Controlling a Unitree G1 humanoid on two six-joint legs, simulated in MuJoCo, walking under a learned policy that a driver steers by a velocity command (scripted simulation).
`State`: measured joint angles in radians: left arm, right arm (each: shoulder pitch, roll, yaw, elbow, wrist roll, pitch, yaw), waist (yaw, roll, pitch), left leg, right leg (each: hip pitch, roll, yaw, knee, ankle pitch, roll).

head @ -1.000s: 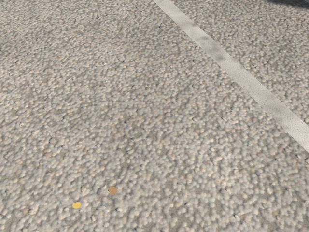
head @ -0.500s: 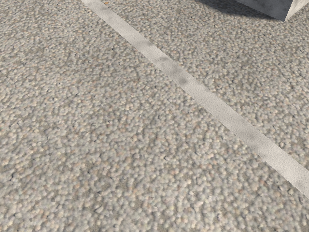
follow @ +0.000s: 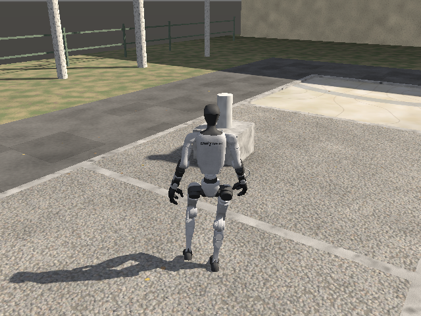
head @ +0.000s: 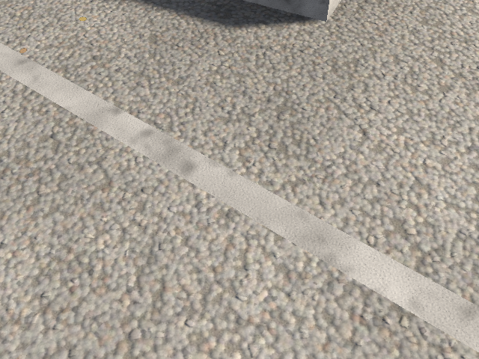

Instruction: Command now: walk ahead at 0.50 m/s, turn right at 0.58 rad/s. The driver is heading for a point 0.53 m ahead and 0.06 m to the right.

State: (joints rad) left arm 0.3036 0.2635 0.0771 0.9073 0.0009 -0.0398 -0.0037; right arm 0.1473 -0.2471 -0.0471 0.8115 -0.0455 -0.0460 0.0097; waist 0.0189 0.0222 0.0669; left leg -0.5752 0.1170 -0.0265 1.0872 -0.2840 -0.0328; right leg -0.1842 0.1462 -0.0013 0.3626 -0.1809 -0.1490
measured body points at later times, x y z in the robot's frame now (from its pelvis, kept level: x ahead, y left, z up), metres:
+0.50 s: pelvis +0.28 +0.04 +0.00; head +0.31 +0.04 +0.45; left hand +0.43 +0.29 -0.13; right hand +0.32 -0.25 -0.11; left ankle +0.33 +0.13 -0.74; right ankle +0.19 -0.06 -0.66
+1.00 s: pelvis +0.42 -0.06 +0.00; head +0.45 -0.09 +0.45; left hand +0.64 +0.10 -0.12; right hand +0.37 -0.31 -0.15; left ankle +0.45 +0.09 -0.69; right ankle +0.46 -0.15 -0.74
